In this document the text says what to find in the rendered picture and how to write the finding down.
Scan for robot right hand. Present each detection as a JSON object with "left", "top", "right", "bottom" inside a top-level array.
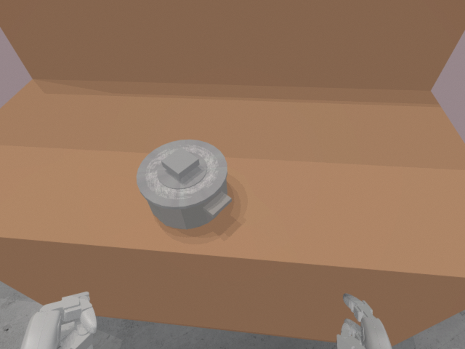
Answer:
[{"left": 337, "top": 293, "right": 392, "bottom": 349}]

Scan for table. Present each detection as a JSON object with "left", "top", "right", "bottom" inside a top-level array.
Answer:
[{"left": 0, "top": 0, "right": 465, "bottom": 346}]

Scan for lid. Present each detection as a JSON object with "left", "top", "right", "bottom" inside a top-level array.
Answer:
[{"left": 137, "top": 140, "right": 227, "bottom": 209}]

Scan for knob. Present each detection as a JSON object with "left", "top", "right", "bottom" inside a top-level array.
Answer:
[{"left": 161, "top": 147, "right": 200, "bottom": 179}]

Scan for pot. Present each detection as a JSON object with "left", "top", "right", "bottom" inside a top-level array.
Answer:
[{"left": 147, "top": 179, "right": 232, "bottom": 230}]

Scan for robot left hand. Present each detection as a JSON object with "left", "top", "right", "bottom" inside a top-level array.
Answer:
[{"left": 21, "top": 292, "right": 97, "bottom": 349}]

